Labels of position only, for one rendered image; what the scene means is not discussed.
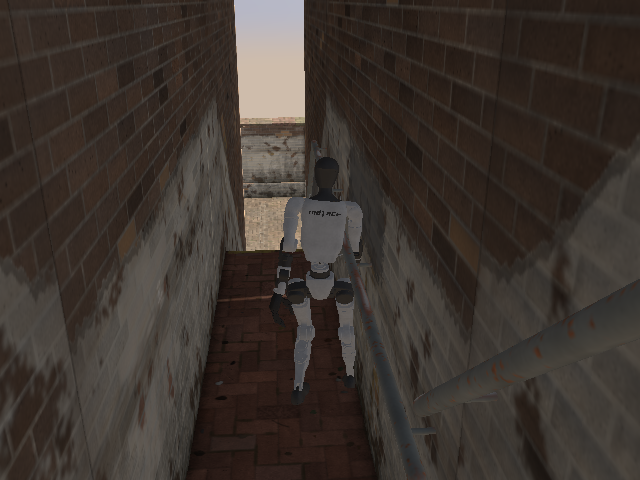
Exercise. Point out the left robot forearm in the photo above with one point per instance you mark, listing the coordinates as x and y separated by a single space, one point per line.
283 271

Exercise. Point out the left robot upper arm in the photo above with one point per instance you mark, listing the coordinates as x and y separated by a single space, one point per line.
292 209

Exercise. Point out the robot left foot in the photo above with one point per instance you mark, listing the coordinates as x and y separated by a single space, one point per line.
297 397

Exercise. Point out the robot left hand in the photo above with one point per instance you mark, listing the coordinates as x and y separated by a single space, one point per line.
275 305

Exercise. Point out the right robot upper arm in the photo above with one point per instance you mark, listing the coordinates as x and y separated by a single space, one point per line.
355 216

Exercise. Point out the robot right thigh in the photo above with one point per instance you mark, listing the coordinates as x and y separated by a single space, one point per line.
344 296

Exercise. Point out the right robot forearm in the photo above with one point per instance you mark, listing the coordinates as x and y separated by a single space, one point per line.
359 254

